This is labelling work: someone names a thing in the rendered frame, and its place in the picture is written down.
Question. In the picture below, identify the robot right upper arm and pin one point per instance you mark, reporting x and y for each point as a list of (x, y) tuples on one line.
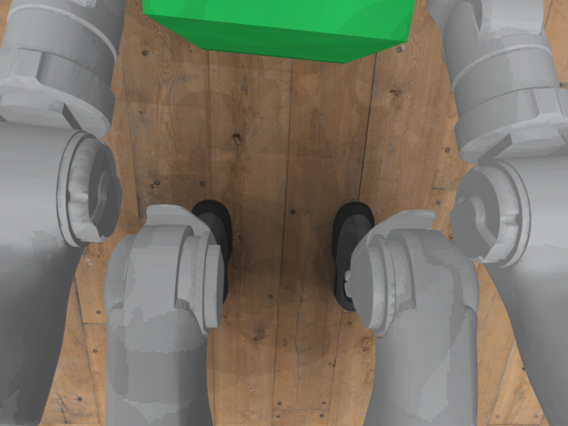
[(511, 214)]

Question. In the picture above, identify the carton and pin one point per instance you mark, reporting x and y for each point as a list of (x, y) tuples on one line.
[(337, 31)]

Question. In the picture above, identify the right robot forearm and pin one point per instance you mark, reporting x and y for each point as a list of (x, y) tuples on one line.
[(503, 78)]

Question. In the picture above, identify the left robot shin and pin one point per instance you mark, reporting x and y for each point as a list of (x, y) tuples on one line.
[(116, 272)]

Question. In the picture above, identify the left robot forearm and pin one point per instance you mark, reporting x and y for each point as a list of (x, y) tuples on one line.
[(57, 61)]

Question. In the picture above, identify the robot left thigh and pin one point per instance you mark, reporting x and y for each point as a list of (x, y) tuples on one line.
[(156, 354)]

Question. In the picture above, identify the robot left upper arm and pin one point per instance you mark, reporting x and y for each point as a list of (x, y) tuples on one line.
[(58, 193)]

